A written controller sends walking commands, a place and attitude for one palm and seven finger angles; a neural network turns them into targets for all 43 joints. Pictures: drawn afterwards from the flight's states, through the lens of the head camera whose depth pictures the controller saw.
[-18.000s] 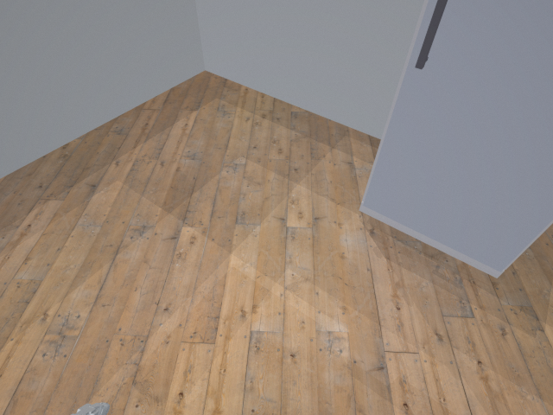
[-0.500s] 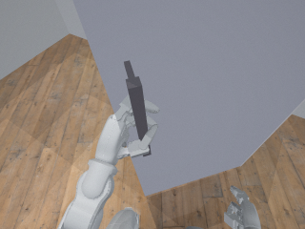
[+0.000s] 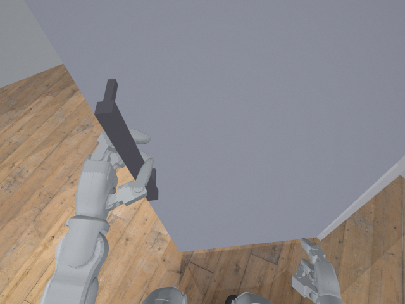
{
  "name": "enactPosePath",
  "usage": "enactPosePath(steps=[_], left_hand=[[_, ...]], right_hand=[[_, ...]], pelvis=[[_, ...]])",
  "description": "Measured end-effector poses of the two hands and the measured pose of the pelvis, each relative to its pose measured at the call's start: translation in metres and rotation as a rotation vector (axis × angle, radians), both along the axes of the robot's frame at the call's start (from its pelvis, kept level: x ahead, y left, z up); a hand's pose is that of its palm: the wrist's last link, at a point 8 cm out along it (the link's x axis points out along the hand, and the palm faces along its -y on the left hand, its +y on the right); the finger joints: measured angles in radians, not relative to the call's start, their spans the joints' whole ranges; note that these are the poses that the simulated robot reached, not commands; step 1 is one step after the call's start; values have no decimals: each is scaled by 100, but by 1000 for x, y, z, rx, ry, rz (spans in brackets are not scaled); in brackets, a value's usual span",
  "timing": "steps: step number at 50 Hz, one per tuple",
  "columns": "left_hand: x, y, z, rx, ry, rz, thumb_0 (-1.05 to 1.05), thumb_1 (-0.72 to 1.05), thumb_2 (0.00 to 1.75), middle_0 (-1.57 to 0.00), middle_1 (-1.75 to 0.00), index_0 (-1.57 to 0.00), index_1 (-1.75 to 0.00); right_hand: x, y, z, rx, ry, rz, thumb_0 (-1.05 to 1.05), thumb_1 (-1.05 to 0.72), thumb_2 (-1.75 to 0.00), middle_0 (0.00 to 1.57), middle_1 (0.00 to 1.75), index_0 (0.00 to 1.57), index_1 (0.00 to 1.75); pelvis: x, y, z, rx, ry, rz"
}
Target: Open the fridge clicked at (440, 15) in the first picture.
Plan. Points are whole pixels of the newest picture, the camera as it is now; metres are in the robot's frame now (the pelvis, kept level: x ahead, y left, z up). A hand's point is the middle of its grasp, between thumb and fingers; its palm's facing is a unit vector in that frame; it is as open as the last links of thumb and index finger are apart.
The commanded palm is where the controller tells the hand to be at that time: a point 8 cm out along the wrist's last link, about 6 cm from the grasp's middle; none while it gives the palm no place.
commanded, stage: walk backward, drawing the door open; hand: left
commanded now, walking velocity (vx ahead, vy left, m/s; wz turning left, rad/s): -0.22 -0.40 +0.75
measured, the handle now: (136, 151) +0.33 +0.11 +0.15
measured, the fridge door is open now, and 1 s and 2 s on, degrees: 62 75 70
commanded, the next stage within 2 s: stop walking and hold the door back in 0.22 s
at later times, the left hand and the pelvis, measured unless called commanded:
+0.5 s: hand (175, 273) +0.15 +0.03 +0.13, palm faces +0.58 -0.75 -0.32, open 6.1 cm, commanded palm +0.14 +0.10 +0.13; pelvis -0.07 -0.26 +0.00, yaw +19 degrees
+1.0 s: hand (169, 247) +0.18 +0.04 +0.14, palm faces +0.57 -0.79 -0.21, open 5.4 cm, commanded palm +0.16 +0.10 +0.13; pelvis -0.18 -0.33 +0.01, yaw +21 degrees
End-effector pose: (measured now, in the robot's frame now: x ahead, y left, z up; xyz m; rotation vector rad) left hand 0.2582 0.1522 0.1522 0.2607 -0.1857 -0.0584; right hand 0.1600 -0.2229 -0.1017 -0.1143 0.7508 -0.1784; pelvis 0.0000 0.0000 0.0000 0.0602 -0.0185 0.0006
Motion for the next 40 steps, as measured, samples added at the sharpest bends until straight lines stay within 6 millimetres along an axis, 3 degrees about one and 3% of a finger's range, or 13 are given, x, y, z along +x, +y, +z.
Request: enactPosePath(steps=[5,12,18,21,27,32,36,40], left_hand=[[-34,-13,-6,-25,-90,79,-5,60,80,-45,-139,-26,-139],[-87,-38,-2,-9,-41,274,-3,61,79,-45,-140,-28,-139],[-130,-68,-4,48,-87,508,-5,61,81,-45,-140,-26,-140],[-145,-81,-6,58,-74,608,-7,63,83,-45,-140,-28,-140],[-154,-90,-3,75,12,710,-11,61,82,-45,-140,-36,-140],[-153,-93,-1,22,65,763,-11,62,80,-45,-140,-42,-140],[-148,-92,1,-22,96,785,-10,63,79,-45,-140,-44,-140],[-142,-90,2,-52,124,786,-9,64,78,-45,-140,-45,-140]], right_hand=[[-19,-31,1,-44,-13,83,1,-91,-90,20,30,20,30],[-45,-90,3,-48,121,258,1,-91,-90,20,30,21,30],[-28,-159,-20,-15,96,312,1,-90,-90,20,30,21,30],[-16,-193,-28,-37,104,332,1,-91,-90,20,30,21,30],[3,-240,-10,-82,66,369,1,-91,-90,20,30,20,30],[4,-269,9,-99,26,415,1,-91,-90,20,30,20,30],[-10,-292,18,-123,31,431,1,-91,-90,20,30,20,30],[-42,-316,19,-155,80,422,1,-91,-90,20,30,20,30]], pelvis=[[-29,-44,-12,-11,11,61],[-56,-123,6,-102,-19,187],[-58,-208,-15,-104,0,257],[-66,-237,-15,-81,-17,296],[-78,-279,0,1,-26,356],[-93,-310,5,11,-25,403],[-110,-327,8,17,-9,421],[-128,-338,12,21,11,424]])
